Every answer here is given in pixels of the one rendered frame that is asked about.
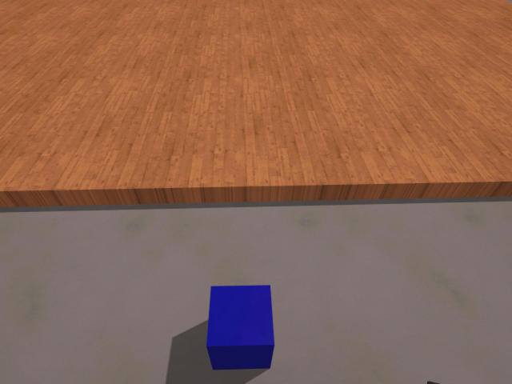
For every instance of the carton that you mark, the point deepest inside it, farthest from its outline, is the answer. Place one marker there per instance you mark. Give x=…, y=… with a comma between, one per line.
x=240, y=327

